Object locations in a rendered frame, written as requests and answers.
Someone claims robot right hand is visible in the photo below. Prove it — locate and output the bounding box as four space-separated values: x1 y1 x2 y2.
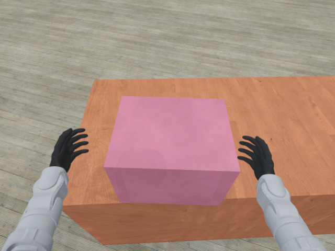
237 136 275 180

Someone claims robot left forearm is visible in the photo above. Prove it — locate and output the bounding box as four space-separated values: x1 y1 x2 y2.
1 166 69 251

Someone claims robot left hand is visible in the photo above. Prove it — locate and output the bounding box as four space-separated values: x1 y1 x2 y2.
49 128 89 173

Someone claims robot right forearm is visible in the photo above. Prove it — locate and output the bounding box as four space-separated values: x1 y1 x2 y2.
256 174 327 251

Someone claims pedestal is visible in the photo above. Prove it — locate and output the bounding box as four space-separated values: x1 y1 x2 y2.
62 76 335 245

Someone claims carton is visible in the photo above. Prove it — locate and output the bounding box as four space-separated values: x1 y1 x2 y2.
104 96 240 206

